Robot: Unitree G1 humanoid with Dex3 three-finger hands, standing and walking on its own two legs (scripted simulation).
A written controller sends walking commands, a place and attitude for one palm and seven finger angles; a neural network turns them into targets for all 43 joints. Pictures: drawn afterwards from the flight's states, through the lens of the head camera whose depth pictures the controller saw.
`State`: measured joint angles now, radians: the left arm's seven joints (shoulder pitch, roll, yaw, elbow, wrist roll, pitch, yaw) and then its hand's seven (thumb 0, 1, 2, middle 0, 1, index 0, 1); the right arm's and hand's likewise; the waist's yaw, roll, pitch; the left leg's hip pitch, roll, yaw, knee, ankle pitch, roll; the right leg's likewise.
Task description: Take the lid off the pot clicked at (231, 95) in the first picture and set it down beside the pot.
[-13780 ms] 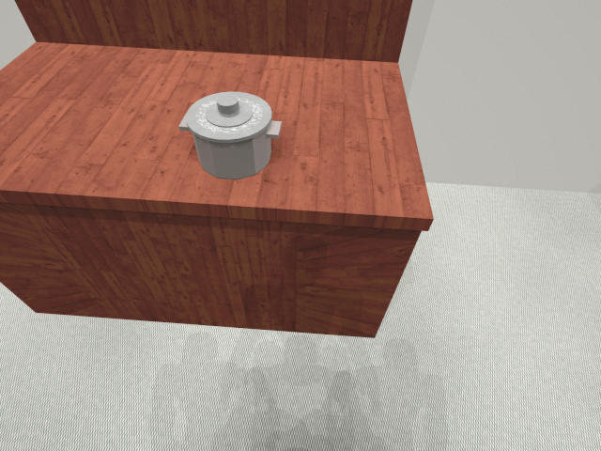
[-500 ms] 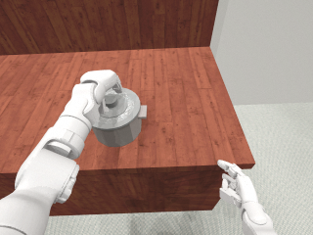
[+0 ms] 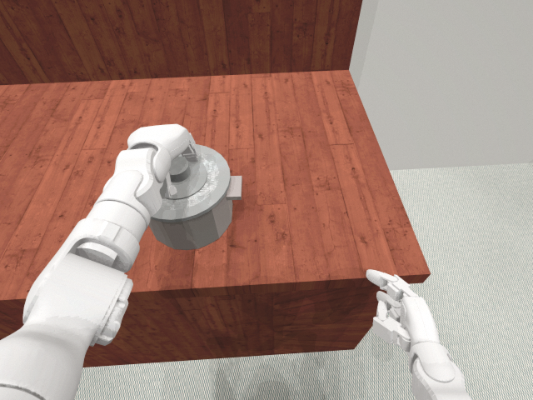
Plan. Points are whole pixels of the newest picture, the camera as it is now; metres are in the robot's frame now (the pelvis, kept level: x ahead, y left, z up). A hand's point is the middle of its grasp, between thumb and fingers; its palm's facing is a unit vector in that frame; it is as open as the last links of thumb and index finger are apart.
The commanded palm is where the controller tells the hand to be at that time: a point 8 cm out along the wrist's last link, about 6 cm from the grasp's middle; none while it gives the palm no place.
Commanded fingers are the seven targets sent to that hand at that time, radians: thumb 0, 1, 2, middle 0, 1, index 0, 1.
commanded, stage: lower the open fingers around the knob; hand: left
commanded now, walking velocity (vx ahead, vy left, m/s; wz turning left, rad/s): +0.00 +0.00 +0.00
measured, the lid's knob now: (176, 169) +0.49 +0.15 +0.06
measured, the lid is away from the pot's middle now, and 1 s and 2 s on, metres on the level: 0.00 0.00 0.00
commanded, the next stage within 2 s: close the fingers and squeeze the knob in 0.12 s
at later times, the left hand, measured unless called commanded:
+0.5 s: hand (172, 177) +0.45 +0.15 +0.08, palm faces -0.36 -0.06 -0.93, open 9.8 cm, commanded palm +0.46 +0.15 +0.14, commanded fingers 0.00 0.00 1.05 -0.56 -0.85 -0.56 -0.85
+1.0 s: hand (172, 174) +0.46 +0.15 +0.08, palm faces -0.37 -0.07 -0.93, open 7.6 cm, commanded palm +0.47 +0.16 +0.14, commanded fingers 0.00 0.31 0.85 -0.71 -1.02 -0.71 -1.02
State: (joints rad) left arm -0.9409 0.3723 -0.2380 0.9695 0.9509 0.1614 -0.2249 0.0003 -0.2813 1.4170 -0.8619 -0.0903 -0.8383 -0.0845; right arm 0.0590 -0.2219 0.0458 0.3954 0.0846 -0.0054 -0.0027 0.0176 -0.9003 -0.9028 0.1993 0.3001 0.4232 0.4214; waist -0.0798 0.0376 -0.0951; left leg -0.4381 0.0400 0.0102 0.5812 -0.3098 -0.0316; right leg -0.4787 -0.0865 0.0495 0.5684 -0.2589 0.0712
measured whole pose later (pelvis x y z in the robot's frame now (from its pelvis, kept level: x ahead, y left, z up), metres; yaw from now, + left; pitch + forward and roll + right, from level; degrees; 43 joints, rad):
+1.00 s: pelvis +0.00 +0.00 +0.00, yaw +0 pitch +10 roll +0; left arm -0.99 0.36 -0.23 1.04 0.95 0.20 -0.21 0.00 0.19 0.94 -0.65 -0.97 -0.64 -0.98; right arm 0.04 -0.22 0.07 0.40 0.09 -0.01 -0.01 0.02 -0.90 -0.90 0.20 0.30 0.42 0.42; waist -0.10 0.04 -0.09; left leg -0.47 0.04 0.00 0.60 -0.31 -0.04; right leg -0.51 -0.08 0.04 0.59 -0.26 0.07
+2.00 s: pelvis +0.00 +0.00 +0.00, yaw +0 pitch +10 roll +0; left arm -0.98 0.36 -0.23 1.03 0.96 0.21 -0.21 0.00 0.29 0.64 -0.70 -0.96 -0.67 -0.94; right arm 0.04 -0.22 0.06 0.40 0.09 0.00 -0.01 0.02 -0.90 -0.90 0.20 0.30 0.42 0.41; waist -0.10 0.04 -0.11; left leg -0.47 0.04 0.01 0.61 -0.32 -0.03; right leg -0.51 -0.08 0.05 0.59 -0.26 0.07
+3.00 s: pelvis -0.01 +0.00 +0.01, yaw +1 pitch +7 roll +1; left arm -1.03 0.39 -0.28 0.94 0.92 0.24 -0.30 -0.01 0.29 0.64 -0.71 -0.95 -0.68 -0.93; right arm 0.06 -0.23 0.06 0.45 0.09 -0.04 -0.03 0.02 -0.90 -0.90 0.20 0.30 0.36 0.39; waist -0.06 0.05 -0.08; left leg -0.36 0.03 0.00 0.51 -0.27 -0.03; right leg -0.40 -0.10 0.03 0.52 -0.23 0.07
